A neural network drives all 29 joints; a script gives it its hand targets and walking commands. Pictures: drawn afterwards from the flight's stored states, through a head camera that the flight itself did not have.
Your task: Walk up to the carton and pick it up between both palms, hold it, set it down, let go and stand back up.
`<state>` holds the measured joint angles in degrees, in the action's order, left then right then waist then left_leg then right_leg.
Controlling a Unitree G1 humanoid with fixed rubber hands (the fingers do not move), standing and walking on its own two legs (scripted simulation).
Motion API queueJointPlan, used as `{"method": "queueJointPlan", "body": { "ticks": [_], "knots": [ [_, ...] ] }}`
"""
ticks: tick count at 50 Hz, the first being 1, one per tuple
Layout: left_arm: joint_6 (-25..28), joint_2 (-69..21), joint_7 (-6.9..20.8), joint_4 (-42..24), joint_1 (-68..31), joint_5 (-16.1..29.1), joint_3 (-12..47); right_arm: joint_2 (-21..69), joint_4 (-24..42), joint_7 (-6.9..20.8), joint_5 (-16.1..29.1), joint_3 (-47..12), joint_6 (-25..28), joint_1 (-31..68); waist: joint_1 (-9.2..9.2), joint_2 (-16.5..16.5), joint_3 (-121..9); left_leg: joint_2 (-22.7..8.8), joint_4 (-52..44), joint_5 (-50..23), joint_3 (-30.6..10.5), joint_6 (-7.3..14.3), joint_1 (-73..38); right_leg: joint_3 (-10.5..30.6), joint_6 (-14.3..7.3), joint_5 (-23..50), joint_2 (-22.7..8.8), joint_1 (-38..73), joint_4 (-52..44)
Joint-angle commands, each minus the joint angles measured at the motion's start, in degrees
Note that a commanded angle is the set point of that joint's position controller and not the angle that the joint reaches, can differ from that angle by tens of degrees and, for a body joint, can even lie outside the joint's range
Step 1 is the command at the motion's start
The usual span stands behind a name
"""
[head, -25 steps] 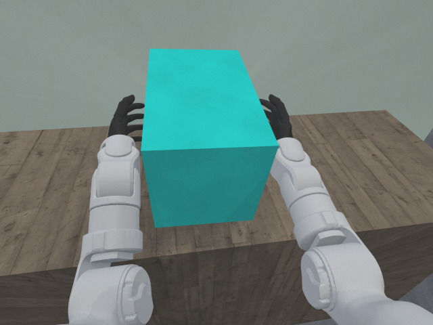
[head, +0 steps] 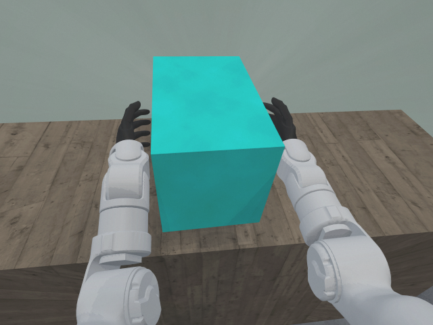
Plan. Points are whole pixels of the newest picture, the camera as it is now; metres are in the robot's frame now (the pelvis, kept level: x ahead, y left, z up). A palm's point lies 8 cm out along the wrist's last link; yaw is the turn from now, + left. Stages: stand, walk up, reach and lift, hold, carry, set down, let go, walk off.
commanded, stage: set down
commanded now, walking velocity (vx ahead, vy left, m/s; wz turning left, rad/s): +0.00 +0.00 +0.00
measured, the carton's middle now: (204, 136) +0.46 +0.02 +0.13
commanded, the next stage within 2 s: none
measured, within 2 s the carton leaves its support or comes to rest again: rests again in 1.30 s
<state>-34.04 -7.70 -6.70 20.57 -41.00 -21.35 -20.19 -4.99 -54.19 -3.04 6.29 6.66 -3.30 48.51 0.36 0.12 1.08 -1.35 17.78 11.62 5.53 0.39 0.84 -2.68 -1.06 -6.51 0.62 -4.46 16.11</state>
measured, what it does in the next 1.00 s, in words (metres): stands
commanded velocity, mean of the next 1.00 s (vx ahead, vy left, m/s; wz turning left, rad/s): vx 0.00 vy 0.00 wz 0.00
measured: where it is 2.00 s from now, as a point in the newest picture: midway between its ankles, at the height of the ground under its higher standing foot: outside the picture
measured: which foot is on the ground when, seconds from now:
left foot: down 0.00-1.00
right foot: down 0.00-1.00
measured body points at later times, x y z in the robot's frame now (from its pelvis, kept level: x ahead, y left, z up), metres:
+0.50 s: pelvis +0.01 -0.01 +0.00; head +0.01 -0.01 +0.45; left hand +0.40 +0.16 +0.14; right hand +0.45 -0.13 +0.13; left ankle -0.02 +0.11 -0.75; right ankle +0.03 -0.11 -0.75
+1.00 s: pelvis +0.03 -0.03 +0.00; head +0.09 -0.04 +0.45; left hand +0.42 +0.15 +0.09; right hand +0.49 -0.13 +0.09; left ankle -0.01 +0.11 -0.75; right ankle +0.03 -0.11 -0.75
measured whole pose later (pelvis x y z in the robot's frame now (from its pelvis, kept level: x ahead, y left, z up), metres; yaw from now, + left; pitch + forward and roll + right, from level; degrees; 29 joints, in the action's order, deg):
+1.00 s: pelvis +0.03 -0.03 +0.00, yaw +0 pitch +9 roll +1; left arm -20.0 -11.4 -10.5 24.8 -39.4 -19.3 -23.4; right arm -7.6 -59.9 0.1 4.6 6.7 5.0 51.6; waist 6.7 -0.7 -1.4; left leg -2.9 17.8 9.5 5.5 -1.6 15.2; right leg -2.8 -3.4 -6.4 2.1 -18.8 16.1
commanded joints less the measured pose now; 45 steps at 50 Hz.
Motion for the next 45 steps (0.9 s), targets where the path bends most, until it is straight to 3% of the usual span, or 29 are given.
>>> {"method": "queueJointPlan", "body": {
  "ticks": [1,3,4,5,7,8,9,10,13,14,15,16,18,19,21,22,23,26,27,28,30,34,36,37,38,39,40,41,45],
  "knots": [
    [6.2,-23.7,4.1,-8.6,-36.9,5.1,16.4,19.9,11.4,9.6,0.5,-8.4,5.6,42.6,7.69,-3.5,-25.2,-1.2,1.2,-25.6,-3.3,-3.1,-10.1,-2.5,-1.8,1.0,2.9,2.7,-2.6],
    [6.2,-23.7,3.8,-5.5,-33.6,4.6,15.5,20.2,15.6,9.4,0.8,-10.2,5.8,45.5,8.73,-2.2,-24.2,-0.8,0.6,-23.8,-2.8,-2.2,-7.4,-1.8,-1.3,2.6,2.5,4.7,-2.5],
    [6.2,-22.8,3.8,-7.5,-33.4,4.3,15.3,20.2,12.0,9.6,1.8,-11.3,4.8,41.8,8.18,-2.8,-23.5,-0.9,1.2,-26.2,-3.0,-2.6,-8.7,-2.2,-1.3,5.0,2.4,5.3,-1.9],
    [6.8,-23.3,3.3,-7.9,-35.2,3.8,15.4,19.9,12.8,10.2,2.4,-11.3,5.6,43.7,9.30,-4.6,-25.6,-0.7,1.0,-25.5,-3.8,-3.0,-8.1,-1.8,-1.7,2.1,2.7,3.9,-2.1],
    [6.9,-24.3,2.9,-9.6,-35.0,5.4,17.7,19.6,12.4,10.1,1.9,-10.7,5.7,43.0,7.87,-4.4,-26.7,-1.2,2.2,-29.7,-4.1,-3.7,-10.8,-2.2,-2.2,3.5,2.9,1.0,-2.9],
    [7.1,-23.8,3.1,-7.5,-35.3,5.0,16.3,18.9,13.8,9.9,0.5,-11.0,6.0,44.1,8.34,-1.9,-26.7,-1.1,2.0,-27.6,-3.5,-2.8,-10.1,-1.9,-1.8,2.8,3.0,1.5,-3.1],
    [8.2,-23.5,2.8,-7.7,-37.4,5.1,16.4,19.4,11.7,10.3,0.8,-10.8,6.3,44.5,9.21,-2.8,-29.1,-1.3,2.6,-27.5,-3.9,-2.9,-10.0,-1.8,-2.0,2.3,2.6,1.1,-2.7],
    [8.5,-25.1,2.5,-9.6,-37.6,5.8,18.6,20.4,12.0,9.8,0.6,-11.0,6.7,44.0,7.60,-3.7,-30.5,-1.3,3.1,-30.3,-3.6,-3.4,-11.1,-2.1,-1.8,4.3,2.5,-0.1,-2.3],
    [8.1,-23.7,2.7,-4.3,-31.3,4.2,15.2,18.6,12.1,10.3,0.5,-9.5,6.7,43.1,9.09,-3.2,-26.0,-1.4,2.4,-30.2,-3.1,-3.0,-9.5,-1.8,-2.0,3.6,3.0,1.0,-2.9],
    [8.5,-23.6,2.4,-6.5,-33.3,3.9,14.7,18.3,9.6,10.3,0.8,-10.5,6.2,42.6,9.97,-3.1,-27.8,-1.5,2.7,-31.6,-2.9,-3.2,-9.4,-1.7,-2.6,4.1,3.1,1.0,-2.8],
    [8.6,-23.0,2.3,-4.9,-34.0,3.5,14.8,18.1,8.8,10.5,-0.1,-8.9,6.3,41.7,8.51,-3.8,-26.2,-1.3,2.7,-29.1,-3.5,-3.3,-9.4,-1.8,-2.6,1.7,3.0,0.0,-3.1],
    [8.7,-22.9,2.4,-3.8,-33.8,4.3,14.2,17.2,8.2,11.0,-0.3,-8.6,6.1,42.1,10.76,-2.7,-24.8,-1.6,1.5,-26.8,-2.4,-3.1,-7.5,-1.3,-3.0,0.0,2.7,0.2,-3.7],
    [10.4,-25.6,0.9,-9.6,-37.6,6.5,17.9,19.0,9.2,11.0,0.5,-11.0,7.3,42.3,9.08,-3.9,-32.3,-1.9,3.8,-32.2,-3.9,-3.8,-12.1,-2.0,-3.2,2.1,3.3,-3.1,-2.4],
    [9.4,-23.0,0.8,-4.1,-34.0,4.1,13.6,18.0,8.6,11.3,0.2,-9.8,7.0,44.4,11.96,-3.6,-28.1,-1.3,2.9,-28.7,-2.5,-2.9,-8.1,-0.4,-3.6,0.8,2.5,-0.9,-3.7],
    [11.0,-24.9,0.6,-7.5,-35.7,5.6,16.5,17.9,7.2,11.2,-0.5,-9.0,7.6,41.6,9.33,-4.4,-32.1,-2.1,3.7,-32.5,-3.9,-4.0,-11.2,-1.8,-3.5,2.3,3.3,-2.6,-2.7],
    [11.9,-24.7,0.5,-9.3,-38.0,6.3,17.1,18.8,5.4,11.2,-0.2,-9.0,7.9,41.3,9.59,-4.6,-33.6,-1.6,4.5,-34.4,-3.2,-3.7,-10.6,-1.6,-3.2,4.7,3.2,-1.7,-2.6],
    [11.3,-24.2,0.9,-4.2,-34.1,4.0,13.9,17.9,6.2,11.3,-1.4,-8.2,7.5,41.2,10.93,-4.3,-29.6,-1.7,3.2,-30.7,-2.9,-3.1,-8.4,-1.1,-3.1,2.5,2.5,-1.2,-2.6],
    [12.5,-24.4,0.3,-6.9,-36.1,5.4,15.4,18.5,7.7,10.8,-1.4,-8.8,8.7,41.8,9.44,-3.1,-35.3,-1.8,4.7,-34.7,-3.3,-3.4,-9.4,-1.7,-3.0,6.6,3.1,-1.3,-1.7],
    [13.2,-24.0,0.4,-5.3,-35.4,5.4,14.2,17.4,6.4,10.8,-1.8,-9.1,8.4,41.3,10.28,-1.3,-35.3,-1.7,4.4,-33.1,-2.8,-2.8,-7.8,-1.3,-2.8,5.7,2.9,-1.0,-2.0],
    [14.5,-25.9,-0.4,-7.5,-37.1,6.1,15.9,19.2,9.2,11.1,-2.2,-9.1,9.9,43.5,10.77,-2.9,-39.1,-1.7,5.4,-36.3,-3.3,-3.6,-8.6,-1.6,-2.8,7.9,3.4,-2.1,-1.0],
    [14.7,-24.3,-0.3,-5.3,-34.7,5.4,14.4,17.4,5.0,10.7,-2.7,-8.8,9.1,42.4,11.40,-3.5,-34.8,-1.5,4.8,-36.3,-2.3,-3.4,-7.9,-1.5,-2.7,9.0,3.2,-1.1,-1.4],
    [15.6,-24.4,-0.6,-4.5,-32.0,5.2,14.3,18.6,7.7,10.9,-2.4,-11.1,10.1,42.0,12.55,-1.1,-39.4,-1.8,6.4,-39.6,-1.8,-3.3,-5.4,-0.4,-3.2,15.5,3.1,0.9,-0.8],
    [16.6,-25.1,-1.3,-4.3,-33.4,4.6,13.6,19.1,7.5,10.9,-2.8,-10.6,10.3,43.3,13.71,-3.1,-39.1,-1.9,5.7,-39.8,-2.5,-3.4,-5.4,-0.7,-3.3,13.9,3.3,-0.3,0.1],
    [17.2,-27.1,-1.2,-6.5,-34.7,5.3,15.2,19.4,7.9,10.6,-4.1,-9.6,10.9,42.5,11.69,-3.1,-42.2,-1.9,6.3,-40.9,-2.5,-3.7,-5.9,-1.1,-3.5,14.7,3.7,-0.5,0.0],
    [17.4,-27.6,-1.6,-6.9,-34.5,4.7,14.8,18.7,5.3,11.1,-3.5,-9.2,11.0,41.3,11.86,-5.3,-42.7,-2.1,6.7,-42.1,-2.8,-4.2,-7.9,-1.5,-3.7,12.7,4.0,-2.5,-0.2],
    [17.3,-26.7,-1.4,-5.4,-32.2,5.4,15.6,19.1,5.6,10.7,-3.4,-10.6,11.0,41.7,12.25,-2.4,-40.9,-1.5,6.3,-40.4,-1.5,-3.8,-3.8,-0.2,-3.7,18.1,3.5,-0.7,-0.3],
    [17.6,-26.7,-1.6,-8.4,-34.1,5.7,14.7,19.5,7.5,10.6,-3.1,-12.6,11.4,40.7,13.43,-1.8,-45.9,-1.5,6.8,-41.8,-2.4,-3.6,-4.5,-0.4,-3.0,19.9,3.6,0.8,1.3],
    [18.5,-27.7,-1.6,-7.1,-31.9,5.5,15.3,20.2,9.3,10.4,-3.7,-11.0,12.2,39.6,12.59,-1.9,-46.1,-1.7,7.6,-42.6,-2.0,-3.7,-3.7,-0.6,-3.1,21.6,3.5,0.8,1.6],
    [19.6,-26.1,-1.2,-4.7,-31.3,5.2,13.0,20.2,8.3,10.0,-5.3,-12.4,12.2,42.6,14.10,1.5,-45.9,-0.9,5.1,-37.6,-1.2,-2.6,3.8,0.1,-1.7,26.7,2.6,5.8,2.9]
  ]
}}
